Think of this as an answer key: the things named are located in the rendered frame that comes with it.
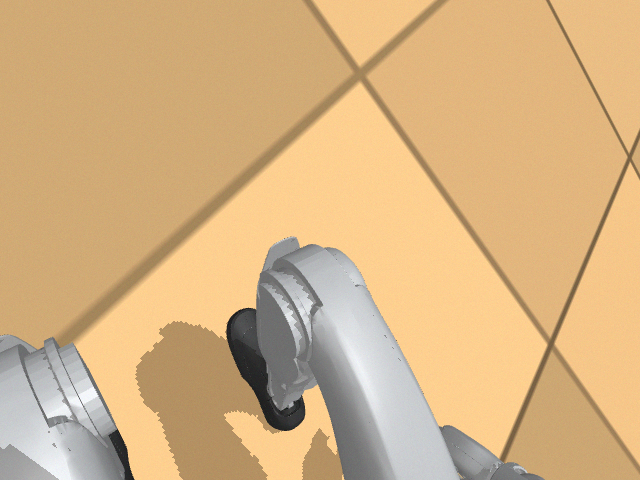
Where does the right robot hand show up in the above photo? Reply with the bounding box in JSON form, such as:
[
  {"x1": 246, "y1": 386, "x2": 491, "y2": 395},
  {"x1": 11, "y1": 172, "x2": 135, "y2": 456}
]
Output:
[{"x1": 439, "y1": 425, "x2": 505, "y2": 480}]

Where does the right robot arm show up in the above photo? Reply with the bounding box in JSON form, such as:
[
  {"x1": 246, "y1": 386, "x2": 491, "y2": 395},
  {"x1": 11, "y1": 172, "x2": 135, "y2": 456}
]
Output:
[{"x1": 490, "y1": 462, "x2": 545, "y2": 480}]

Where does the right robot foot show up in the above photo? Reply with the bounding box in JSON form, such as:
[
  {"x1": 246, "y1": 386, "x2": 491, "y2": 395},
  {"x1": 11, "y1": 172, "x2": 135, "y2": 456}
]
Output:
[{"x1": 226, "y1": 308, "x2": 305, "y2": 431}]

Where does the left robot foot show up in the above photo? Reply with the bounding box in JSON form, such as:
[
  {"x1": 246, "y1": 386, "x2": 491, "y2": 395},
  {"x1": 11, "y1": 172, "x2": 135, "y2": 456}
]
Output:
[{"x1": 109, "y1": 430, "x2": 135, "y2": 480}]

